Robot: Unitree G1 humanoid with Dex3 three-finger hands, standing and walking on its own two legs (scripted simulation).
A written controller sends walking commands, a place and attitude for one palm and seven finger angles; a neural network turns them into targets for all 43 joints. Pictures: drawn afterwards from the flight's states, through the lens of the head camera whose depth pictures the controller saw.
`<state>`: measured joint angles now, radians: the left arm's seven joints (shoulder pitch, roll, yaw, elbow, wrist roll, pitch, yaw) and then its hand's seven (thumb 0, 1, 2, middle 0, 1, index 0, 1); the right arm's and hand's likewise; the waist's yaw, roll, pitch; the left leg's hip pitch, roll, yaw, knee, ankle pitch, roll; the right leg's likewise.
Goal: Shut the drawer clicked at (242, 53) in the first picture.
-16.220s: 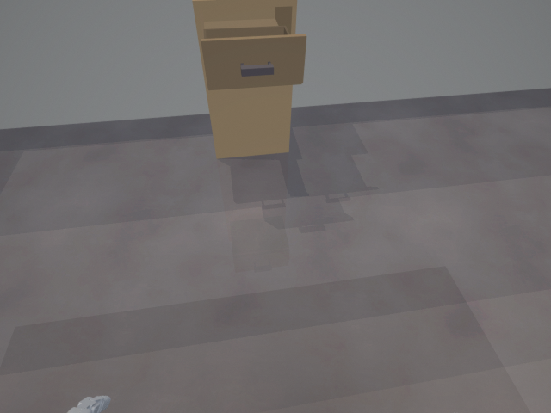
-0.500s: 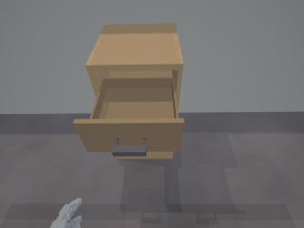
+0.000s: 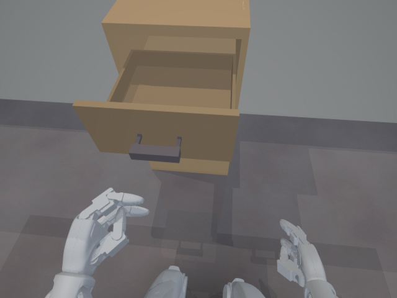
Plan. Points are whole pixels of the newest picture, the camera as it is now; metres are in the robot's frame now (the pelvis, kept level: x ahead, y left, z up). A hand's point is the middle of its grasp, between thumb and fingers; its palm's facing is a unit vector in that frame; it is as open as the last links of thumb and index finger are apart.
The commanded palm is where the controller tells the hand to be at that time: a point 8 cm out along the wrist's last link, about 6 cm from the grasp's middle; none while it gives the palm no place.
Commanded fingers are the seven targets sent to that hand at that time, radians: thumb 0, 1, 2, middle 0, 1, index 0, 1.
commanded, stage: raise the hand and make a fist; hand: left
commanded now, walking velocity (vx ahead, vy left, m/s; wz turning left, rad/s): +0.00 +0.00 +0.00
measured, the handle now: (157, 146) +0.45 +0.15 +0.00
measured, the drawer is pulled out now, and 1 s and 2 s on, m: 0.30 0.30 0.30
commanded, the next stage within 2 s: bring the fist close to the handle in 1.22 s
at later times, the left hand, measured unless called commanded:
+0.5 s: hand (130, 217) +0.24 +0.14 +0.08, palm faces -0.04 -1.00 +0.00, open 3.1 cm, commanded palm +0.22 +0.20 +0.09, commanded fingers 0.00 0.90 0.90 -1.40 -1.60 -1.40 -1.60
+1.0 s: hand (119, 203) +0.25 +0.15 +0.11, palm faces -0.04 -1.00 +0.00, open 3.3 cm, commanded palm +0.23 +0.21 +0.11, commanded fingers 0.00 0.90 0.90 -1.40 -1.60 -1.40 -1.60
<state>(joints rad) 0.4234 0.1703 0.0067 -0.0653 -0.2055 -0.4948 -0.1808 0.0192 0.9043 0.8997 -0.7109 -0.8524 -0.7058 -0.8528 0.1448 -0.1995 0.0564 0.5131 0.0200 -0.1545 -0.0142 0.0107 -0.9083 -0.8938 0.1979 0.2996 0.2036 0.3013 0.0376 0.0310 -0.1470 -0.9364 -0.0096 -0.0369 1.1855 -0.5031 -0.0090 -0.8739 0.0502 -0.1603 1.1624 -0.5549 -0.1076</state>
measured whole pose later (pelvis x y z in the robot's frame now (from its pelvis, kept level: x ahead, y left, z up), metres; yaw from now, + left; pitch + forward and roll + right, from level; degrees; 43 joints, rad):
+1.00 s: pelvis +0.03 +0.06 +0.04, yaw -2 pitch +11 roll -2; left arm 0.44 0.12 -0.13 -0.19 -0.09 -0.27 0.04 0.02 0.90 0.90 -1.40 -1.60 -1.40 -1.60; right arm 0.27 -0.24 0.05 0.43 0.01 -0.05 0.00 0.01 -0.91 -0.89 0.20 0.30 0.20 0.30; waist -0.02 0.05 -0.13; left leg -0.72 -0.04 0.04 1.00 -0.47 0.08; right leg -0.66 0.03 -0.08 0.97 -0.50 -0.04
